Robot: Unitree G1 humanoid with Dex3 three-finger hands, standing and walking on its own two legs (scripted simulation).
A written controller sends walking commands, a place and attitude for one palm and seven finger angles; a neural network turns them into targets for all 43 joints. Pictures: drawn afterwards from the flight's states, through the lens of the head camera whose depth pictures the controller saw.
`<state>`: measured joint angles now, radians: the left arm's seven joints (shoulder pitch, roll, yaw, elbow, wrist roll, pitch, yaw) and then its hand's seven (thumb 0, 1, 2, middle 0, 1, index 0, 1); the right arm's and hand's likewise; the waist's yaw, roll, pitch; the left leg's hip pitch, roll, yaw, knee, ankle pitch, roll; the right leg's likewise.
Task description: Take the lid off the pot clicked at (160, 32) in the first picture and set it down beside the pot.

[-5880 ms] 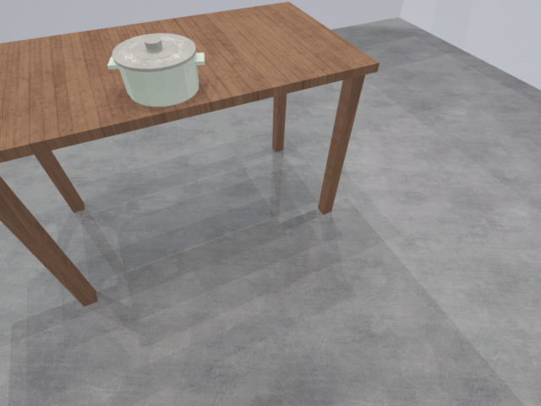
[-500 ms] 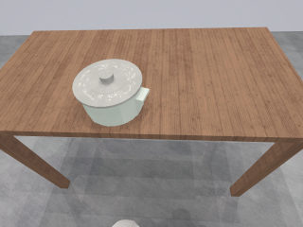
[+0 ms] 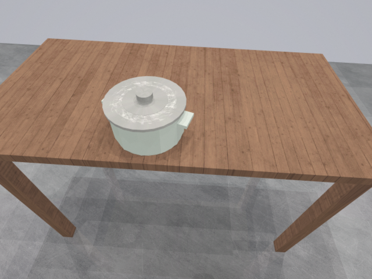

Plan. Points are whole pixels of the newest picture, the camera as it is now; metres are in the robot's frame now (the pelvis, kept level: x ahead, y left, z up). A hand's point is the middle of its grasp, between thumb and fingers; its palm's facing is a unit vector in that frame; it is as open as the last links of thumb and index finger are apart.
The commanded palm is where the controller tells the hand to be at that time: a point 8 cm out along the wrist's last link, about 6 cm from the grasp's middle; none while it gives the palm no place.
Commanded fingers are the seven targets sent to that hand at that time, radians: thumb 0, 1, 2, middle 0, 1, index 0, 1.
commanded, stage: look again from close up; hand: left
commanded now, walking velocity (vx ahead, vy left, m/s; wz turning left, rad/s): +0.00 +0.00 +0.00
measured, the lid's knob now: (144, 94) +0.50 +0.14 +0.12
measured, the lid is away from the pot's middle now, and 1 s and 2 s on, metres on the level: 0.00 0.00 0.00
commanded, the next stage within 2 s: lift the closed hand beside the body in 0.68 s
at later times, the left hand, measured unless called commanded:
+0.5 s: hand out of the picture +0.06 +0.19 -0.17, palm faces +0.02 -0.97 -0.24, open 7.3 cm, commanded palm none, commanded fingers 0.00 0.90 0.90 -0.20 -0.30 -0.20 -0.30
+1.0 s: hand (93, 276) +0.14 +0.20 -0.07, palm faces +0.18 -0.94 -0.30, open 6.4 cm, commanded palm +0.10 +0.25 -0.02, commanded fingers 0.00 0.90 0.90 -0.73 -0.88 -0.73 -0.88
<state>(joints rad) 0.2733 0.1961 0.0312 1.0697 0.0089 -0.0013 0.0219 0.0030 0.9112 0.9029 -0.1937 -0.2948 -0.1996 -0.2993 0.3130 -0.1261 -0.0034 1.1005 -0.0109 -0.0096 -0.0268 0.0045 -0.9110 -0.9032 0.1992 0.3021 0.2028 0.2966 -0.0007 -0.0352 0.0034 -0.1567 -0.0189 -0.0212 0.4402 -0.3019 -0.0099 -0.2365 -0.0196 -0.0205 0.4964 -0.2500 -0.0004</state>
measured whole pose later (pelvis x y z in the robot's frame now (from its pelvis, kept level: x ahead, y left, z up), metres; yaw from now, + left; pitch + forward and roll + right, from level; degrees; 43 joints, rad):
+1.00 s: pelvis -0.01 +0.00 +0.00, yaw +0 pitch +0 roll +0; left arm 0.42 0.17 0.06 0.31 0.01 0.01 0.10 0.00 0.91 0.90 -0.36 -0.48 -0.37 -0.48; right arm 0.21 -0.22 -0.04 0.81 0.02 -0.17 0.00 0.01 -0.92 -0.90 0.20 0.30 0.20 0.30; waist -0.01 0.03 -0.02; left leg -0.16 -0.02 -0.01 0.47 -0.30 0.01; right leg -0.22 0.00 -0.03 0.50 -0.28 -0.01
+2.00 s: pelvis -0.03 +0.01 +0.00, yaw +0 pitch -5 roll -1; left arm 0.65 0.29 0.22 -0.39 -0.02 -0.10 0.09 0.01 0.90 0.90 -1.29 -1.49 -1.30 -1.50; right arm 0.18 -0.20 0.00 0.61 0.01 -0.23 -0.06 0.01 -0.90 -0.90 0.20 0.30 0.20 0.30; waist 0.08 0.04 0.02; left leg -0.11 -0.02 -0.01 0.49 -0.30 0.02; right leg -0.14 0.00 -0.03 0.47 -0.25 0.00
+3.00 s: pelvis -0.05 +0.01 +0.00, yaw +2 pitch -2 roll +0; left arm 0.17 0.71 0.12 -0.35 0.70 0.04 -0.34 0.00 0.18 1.35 -1.07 -0.70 -1.08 -0.70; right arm 0.12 -0.28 0.03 0.55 0.04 0.03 -0.01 0.01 -0.90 -0.90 0.20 0.30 0.20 0.30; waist 0.08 0.14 0.01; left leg -0.19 -0.04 -0.03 0.46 -0.23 0.02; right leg -0.22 -0.02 -0.06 0.46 -0.20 0.00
